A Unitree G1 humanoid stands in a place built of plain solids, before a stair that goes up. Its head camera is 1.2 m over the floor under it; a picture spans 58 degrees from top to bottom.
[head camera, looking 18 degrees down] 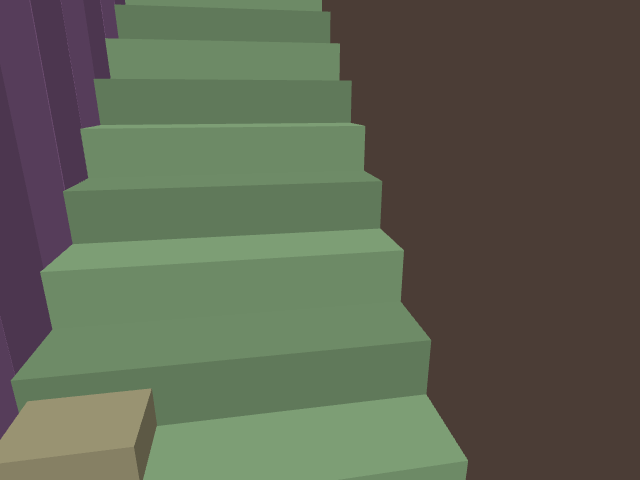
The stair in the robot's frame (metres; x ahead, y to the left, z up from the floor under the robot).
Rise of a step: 0.18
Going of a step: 0.25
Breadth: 1.09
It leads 10 degrees to the left of straight ahead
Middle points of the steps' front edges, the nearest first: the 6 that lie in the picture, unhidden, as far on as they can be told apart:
0.99 0.22 0.55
1.24 0.26 0.73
1.49 0.31 0.91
1.74 0.35 1.10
1.99 0.39 1.28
2.24 0.44 1.46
